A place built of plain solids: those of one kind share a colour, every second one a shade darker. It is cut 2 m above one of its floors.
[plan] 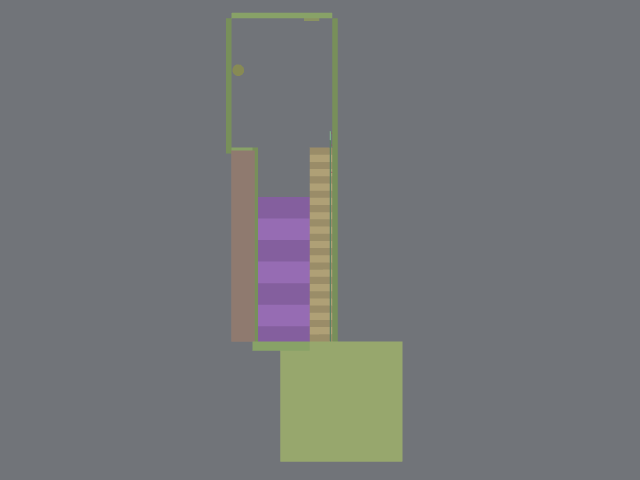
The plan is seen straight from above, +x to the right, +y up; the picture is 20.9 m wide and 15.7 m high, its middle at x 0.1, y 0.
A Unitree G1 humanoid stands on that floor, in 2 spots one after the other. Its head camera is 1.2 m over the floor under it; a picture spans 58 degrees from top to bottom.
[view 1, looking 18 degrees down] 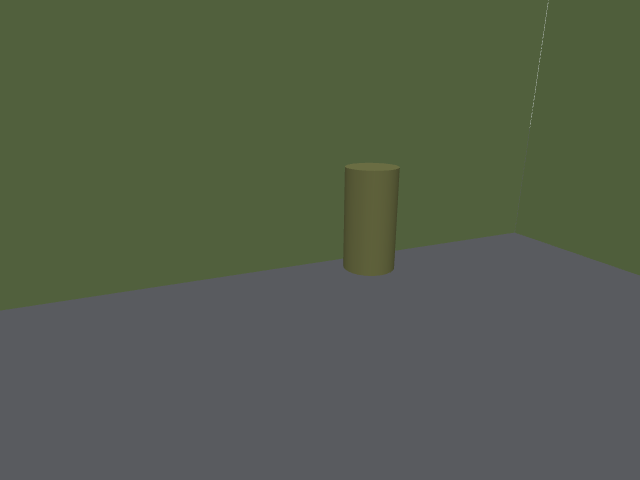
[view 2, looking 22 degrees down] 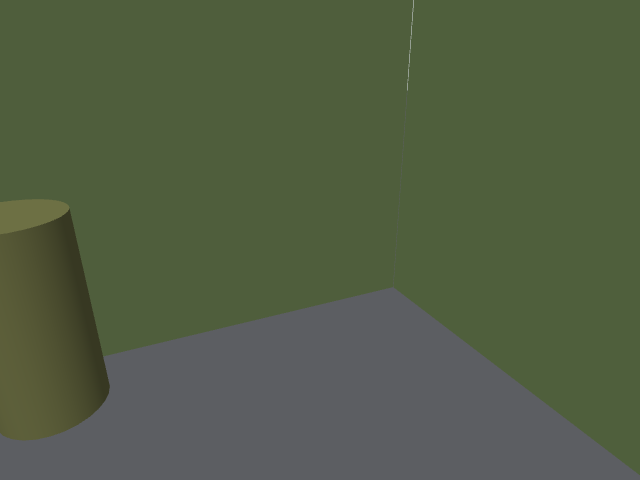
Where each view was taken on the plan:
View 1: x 0.09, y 4.02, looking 157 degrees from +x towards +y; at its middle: wall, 3.30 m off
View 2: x -0.95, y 5.92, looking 155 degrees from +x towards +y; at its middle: wall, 2.20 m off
